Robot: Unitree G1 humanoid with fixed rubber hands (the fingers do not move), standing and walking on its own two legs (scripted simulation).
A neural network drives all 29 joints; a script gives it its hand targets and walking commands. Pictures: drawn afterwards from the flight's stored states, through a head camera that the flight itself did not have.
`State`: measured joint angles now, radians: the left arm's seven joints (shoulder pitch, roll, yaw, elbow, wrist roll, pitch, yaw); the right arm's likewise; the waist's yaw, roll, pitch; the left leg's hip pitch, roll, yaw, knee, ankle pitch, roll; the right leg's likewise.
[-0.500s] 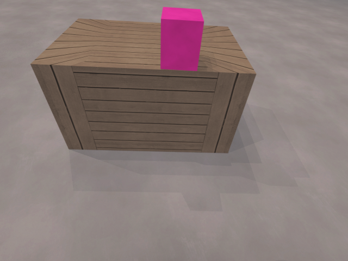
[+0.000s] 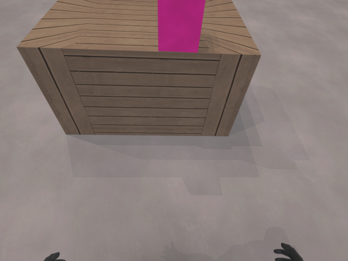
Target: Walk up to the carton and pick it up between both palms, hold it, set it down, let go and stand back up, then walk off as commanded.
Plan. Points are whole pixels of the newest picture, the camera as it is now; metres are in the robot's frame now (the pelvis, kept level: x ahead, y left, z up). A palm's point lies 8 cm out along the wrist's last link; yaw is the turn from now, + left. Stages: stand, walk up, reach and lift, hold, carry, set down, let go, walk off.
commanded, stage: walk off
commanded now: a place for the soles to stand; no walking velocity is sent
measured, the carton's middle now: (179, 16) +1.17 +0.00 +0.04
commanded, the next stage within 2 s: stand in 0.14 s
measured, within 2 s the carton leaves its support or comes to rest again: neither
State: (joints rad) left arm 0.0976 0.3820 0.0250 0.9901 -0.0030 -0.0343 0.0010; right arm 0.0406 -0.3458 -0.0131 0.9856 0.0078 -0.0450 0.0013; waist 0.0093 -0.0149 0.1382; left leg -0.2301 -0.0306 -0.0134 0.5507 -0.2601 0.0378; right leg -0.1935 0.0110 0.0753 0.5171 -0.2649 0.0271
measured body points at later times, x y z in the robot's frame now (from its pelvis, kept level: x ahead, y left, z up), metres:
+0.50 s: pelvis +0.01 -0.02 +0.01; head +0.03 -0.02 +0.46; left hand +0.12 +0.29 -0.11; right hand +0.11 -0.32 -0.12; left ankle +0.03 +0.10 -0.73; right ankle +0.01 -0.14 -0.73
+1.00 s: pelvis +0.02 -0.02 +0.01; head +0.03 -0.02 +0.46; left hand +0.13 +0.28 -0.11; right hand +0.11 -0.33 -0.11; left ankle +0.03 +0.10 -0.73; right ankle +0.01 -0.14 -0.73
